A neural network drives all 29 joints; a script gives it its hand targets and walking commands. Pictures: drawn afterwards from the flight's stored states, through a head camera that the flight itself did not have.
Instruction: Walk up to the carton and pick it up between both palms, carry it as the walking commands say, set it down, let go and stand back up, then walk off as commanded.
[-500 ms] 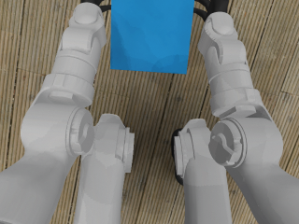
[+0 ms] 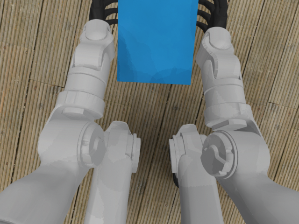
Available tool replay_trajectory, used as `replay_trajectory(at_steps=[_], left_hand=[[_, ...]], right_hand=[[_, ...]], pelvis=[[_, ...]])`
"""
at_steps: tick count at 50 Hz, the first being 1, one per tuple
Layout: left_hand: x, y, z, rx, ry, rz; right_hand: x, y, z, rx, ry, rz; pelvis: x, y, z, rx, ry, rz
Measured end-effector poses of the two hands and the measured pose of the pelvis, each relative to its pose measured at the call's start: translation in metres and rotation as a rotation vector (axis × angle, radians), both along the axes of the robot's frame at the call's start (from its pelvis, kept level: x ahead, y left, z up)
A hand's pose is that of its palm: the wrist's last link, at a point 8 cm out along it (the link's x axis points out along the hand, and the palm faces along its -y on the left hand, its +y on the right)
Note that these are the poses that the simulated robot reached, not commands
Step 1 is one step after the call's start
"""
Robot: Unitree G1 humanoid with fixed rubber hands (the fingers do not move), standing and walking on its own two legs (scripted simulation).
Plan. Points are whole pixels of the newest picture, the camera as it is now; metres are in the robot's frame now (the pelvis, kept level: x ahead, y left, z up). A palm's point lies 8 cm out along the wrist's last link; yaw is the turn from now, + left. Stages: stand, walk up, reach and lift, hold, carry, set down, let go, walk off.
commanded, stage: reach and lift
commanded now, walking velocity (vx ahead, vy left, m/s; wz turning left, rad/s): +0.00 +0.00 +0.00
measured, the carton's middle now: (156, 32) +0.55 +0.01 -0.20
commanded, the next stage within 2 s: none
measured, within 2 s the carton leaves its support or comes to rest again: neither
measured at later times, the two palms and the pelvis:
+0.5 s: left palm (88, 16) +0.51 +0.14 -0.05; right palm (231, 23) +0.52 -0.10 -0.04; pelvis -0.01 +0.00 +0.04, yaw +0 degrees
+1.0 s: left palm (72, 7) +0.49 +0.13 +0.02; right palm (260, 18) +0.49 -0.10 +0.03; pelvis +0.00 +0.00 +0.10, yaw +0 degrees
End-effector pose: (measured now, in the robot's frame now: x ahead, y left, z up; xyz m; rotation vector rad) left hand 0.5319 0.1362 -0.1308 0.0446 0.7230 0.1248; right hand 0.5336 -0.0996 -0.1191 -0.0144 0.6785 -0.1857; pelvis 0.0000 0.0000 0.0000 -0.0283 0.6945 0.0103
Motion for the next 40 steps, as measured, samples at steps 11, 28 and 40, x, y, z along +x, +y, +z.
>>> replay_trajectory(at_steps=[11, 28, 40], left_hand=[[-0.008, 0.002, 0.037, 0.0, -0.011, 0.018], [-0.021, 0.0, 0.086, 0.002, -0.016, 0.018], [-0.031, 0.0, 0.126, 0.004, -0.02, 0.025]], right_hand=[[-0.006, 0.003, 0.037, 0.003, -0.019, 0.005], [-0.021, 0.001, 0.086, -0.002, -0.028, -0.01], [-0.031, 0.001, 0.125, 0.001, -0.031, -0.01]], pelvis=[[-0.004, -0.001, 0.018, 0.005, -0.01, 0.0], [-0.007, 0.0, 0.05, 0.001, -0.014, -0.002], [-0.006, 0.0, 0.076, 0.003, -0.03, -0.002]])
